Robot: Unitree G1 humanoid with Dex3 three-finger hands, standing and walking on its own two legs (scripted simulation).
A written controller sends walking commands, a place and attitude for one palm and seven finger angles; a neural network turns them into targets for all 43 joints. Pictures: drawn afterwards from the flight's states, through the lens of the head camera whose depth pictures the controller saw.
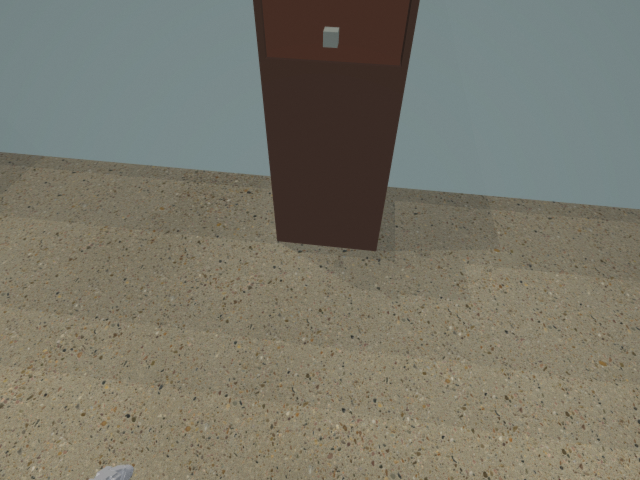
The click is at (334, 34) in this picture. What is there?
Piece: drawer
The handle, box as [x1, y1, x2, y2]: [323, 27, 338, 47]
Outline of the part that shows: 325,27 323,30 323,46 336,47 338,43 338,27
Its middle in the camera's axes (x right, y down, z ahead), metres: +0.03 -0.55 +1.04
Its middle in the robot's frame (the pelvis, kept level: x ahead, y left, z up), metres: +1.15 +0.03 +0.11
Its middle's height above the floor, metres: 0.88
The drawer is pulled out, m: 0.00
